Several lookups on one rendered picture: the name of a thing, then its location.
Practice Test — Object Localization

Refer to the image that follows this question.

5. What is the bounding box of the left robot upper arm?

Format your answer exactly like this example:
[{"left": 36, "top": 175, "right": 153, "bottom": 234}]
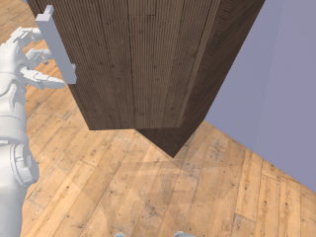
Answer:
[{"left": 0, "top": 143, "right": 40, "bottom": 237}]

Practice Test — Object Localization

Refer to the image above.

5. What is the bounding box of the cupboard door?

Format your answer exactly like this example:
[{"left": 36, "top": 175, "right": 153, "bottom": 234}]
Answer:
[{"left": 27, "top": 0, "right": 221, "bottom": 130}]

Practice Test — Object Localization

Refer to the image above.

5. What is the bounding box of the handle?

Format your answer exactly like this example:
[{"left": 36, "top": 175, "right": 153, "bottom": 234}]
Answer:
[{"left": 36, "top": 5, "right": 77, "bottom": 84}]

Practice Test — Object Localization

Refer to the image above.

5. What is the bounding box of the robot left forearm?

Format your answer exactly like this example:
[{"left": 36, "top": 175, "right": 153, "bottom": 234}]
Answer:
[{"left": 0, "top": 73, "right": 29, "bottom": 147}]

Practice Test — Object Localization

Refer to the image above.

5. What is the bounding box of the robot left hand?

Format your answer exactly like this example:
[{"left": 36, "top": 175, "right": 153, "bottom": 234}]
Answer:
[{"left": 0, "top": 27, "right": 66, "bottom": 90}]

